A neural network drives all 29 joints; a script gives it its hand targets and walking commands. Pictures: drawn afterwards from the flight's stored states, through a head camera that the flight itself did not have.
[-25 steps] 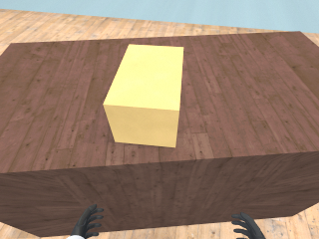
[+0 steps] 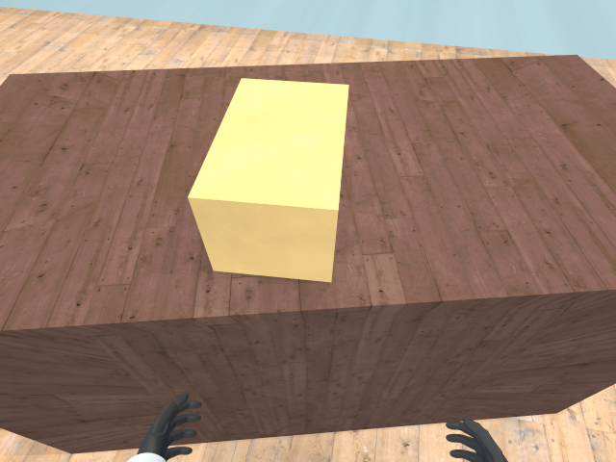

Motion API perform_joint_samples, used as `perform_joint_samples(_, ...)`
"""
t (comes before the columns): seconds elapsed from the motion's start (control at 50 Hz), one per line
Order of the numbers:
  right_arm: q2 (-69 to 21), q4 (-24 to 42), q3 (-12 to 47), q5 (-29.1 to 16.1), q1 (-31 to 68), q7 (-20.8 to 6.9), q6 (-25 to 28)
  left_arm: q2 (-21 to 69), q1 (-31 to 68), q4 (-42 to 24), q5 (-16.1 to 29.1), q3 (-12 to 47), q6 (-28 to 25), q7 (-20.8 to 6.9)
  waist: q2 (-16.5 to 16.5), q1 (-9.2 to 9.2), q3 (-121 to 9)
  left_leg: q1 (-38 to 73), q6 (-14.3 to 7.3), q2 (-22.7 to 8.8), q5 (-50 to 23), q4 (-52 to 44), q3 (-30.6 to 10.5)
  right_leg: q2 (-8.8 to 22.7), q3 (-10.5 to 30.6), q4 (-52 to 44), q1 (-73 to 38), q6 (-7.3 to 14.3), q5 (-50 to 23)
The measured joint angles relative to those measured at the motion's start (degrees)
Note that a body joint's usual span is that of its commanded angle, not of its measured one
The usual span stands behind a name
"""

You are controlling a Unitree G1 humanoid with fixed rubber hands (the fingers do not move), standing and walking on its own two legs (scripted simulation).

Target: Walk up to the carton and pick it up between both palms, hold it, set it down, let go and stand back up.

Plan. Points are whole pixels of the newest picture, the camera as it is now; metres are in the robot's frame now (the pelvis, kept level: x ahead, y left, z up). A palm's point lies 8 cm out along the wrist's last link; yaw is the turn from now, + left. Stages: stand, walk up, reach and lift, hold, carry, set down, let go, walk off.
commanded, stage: stand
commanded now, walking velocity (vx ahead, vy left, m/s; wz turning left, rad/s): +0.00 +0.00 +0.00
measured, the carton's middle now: (283, 174) +0.52 +0.08 +0.08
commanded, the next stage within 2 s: none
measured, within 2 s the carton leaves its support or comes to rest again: neither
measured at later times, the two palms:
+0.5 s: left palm out of the picture +0.09 +0.33 -0.10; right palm out of the picture +0.09 -0.27 -0.10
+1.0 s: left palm out of the picture +0.05 +0.34 -0.11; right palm out of the picture +0.05 -0.27 -0.11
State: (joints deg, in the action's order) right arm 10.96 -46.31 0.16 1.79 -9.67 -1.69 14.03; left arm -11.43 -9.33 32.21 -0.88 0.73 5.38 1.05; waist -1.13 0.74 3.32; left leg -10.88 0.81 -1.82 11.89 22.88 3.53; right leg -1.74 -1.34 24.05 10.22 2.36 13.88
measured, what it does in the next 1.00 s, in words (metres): stands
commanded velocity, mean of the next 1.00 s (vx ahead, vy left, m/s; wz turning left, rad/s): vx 0.00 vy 0.00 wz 0.00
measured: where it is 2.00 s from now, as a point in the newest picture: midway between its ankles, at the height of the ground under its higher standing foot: outside the picture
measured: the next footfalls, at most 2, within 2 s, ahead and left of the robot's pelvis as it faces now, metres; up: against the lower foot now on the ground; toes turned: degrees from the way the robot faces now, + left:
none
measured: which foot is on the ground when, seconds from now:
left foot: down 0.00-1.00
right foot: down 0.00-1.00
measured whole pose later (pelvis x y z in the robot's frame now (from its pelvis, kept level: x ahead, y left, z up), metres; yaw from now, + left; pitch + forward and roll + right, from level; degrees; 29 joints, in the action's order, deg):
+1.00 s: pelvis -0.01 +0.04 +0.00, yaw -1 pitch -1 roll +0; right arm 22.1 -63.3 0.5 1.2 -8.8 -0.6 1.2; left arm -21.7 -10.7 60.6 -0.7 -0.1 -1.2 -0.1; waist 0.3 0.1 1.0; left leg -7.7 -2.1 0.8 9.6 18.7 4.7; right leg 0.7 0.8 19.2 7.0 -0.8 10.7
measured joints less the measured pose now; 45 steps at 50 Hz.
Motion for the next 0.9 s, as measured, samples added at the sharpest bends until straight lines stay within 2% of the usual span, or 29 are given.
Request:
perform_joint_samples(0.12,4.4,-1.4,-0.3,0.9,-1.3,1.3,-8.4,-4.5,-1.4,6.5,-0.6,-0.7,-5.0,-1.3,1.5,-0.11,-3.7,-1.9,-0.4,0.1,2.3,3.6,-0.4,0.2,-0.3,2.0,1.0,-0.4,1.6)
perform_joint_samples(0.22,8.8,-4.6,-1.8,0.4,-2.8,0.9,-10.9,-8.7,-2.7,11.9,-1.0,-2.7,-6.4,-1.8,2.0,-0.01,-5.4,-1.3,-0.9,0.5,3.0,3.7,-0.4,0.6,-0.3,1.7,0.1,-0.8,2.1)
perform_joint_samples(0.34,11.1,-7.6,-2.0,0.3,-2.5,0.7,-11.5,-10.5,-2.9,17.2,-0.7,-3.8,-7.2,-1.7,1.7,-0.19,-4.5,-0.1,-1.5,0.8,2.0,2.0,-0.2,0.9,-0.1,-1.0,-1.4,-1.5,0.5)
perform_joint_samples(0.52,10.6,-10.7,0.0,-0.1,-0.6,1.1,-11.7,-8.8,-1.6,22.3,-0.1,-1.8,-7.0,-1.7,1.1,-0.26,-4.3,1.7,-2.6,1.7,0.4,-0.5,0.9,1.8,1.2,-3.0,-2.7,-2.6,-1.3)
perform_joint_samples(0.9,10.9,-16.1,0.4,-0.4,0.4,0.9,-12.5,-10.4,-1.4,27.6,0.3,-1.1,-7.1,-1.4,1.1,-0.81,-2.6,3.0,-3.1,2.7,-2.3,-4.2,1.4,2.6,2.2,-4.8,-2.9,-3.3,-3.3)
